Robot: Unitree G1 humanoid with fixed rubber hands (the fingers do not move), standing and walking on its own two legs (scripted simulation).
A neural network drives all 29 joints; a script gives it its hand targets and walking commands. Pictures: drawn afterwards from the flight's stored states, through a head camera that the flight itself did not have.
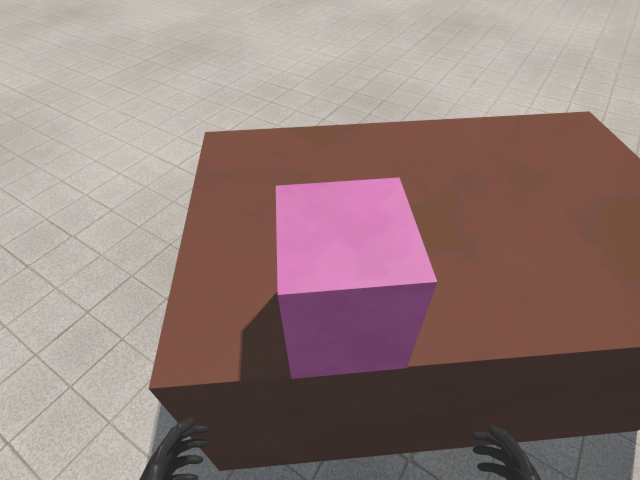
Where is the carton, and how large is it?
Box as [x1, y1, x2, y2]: [276, 178, 436, 378]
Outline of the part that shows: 399,178 276,186 277,288 291,378 402,368 407,366 431,298 436,280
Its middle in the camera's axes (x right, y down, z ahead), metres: +0.04 +0.07 +0.64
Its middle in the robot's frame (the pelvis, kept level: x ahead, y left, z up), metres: +0.44 +0.00 -0.05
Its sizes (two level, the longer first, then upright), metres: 0.210 0.200 0.250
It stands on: a pedestal, 0.58 m high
